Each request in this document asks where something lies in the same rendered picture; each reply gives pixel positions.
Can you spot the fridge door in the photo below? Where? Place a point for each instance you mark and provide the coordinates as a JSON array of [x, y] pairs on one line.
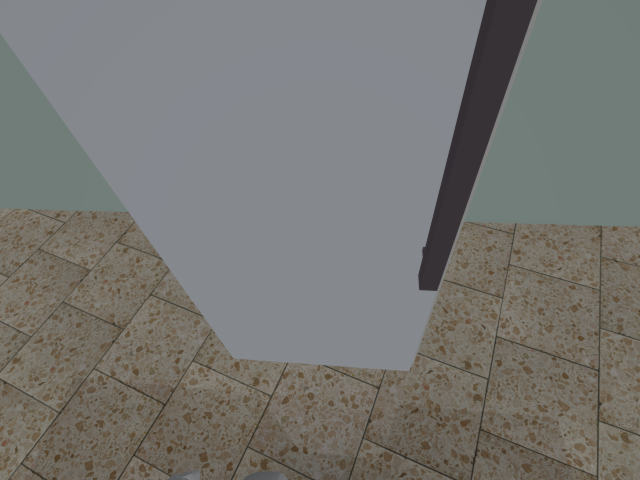
[[283, 157]]

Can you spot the handle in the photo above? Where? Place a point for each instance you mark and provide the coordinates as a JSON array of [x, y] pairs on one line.
[[502, 31]]

